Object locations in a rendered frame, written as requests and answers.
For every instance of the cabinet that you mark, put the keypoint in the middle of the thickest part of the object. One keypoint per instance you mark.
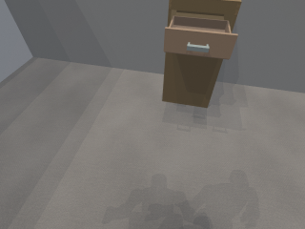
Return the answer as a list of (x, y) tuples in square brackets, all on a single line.
[(190, 79)]

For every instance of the handle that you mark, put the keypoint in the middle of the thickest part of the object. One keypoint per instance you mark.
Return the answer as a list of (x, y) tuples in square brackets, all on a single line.
[(197, 48)]

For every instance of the drawer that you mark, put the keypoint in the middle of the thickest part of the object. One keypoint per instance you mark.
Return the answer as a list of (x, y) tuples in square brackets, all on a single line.
[(202, 32)]

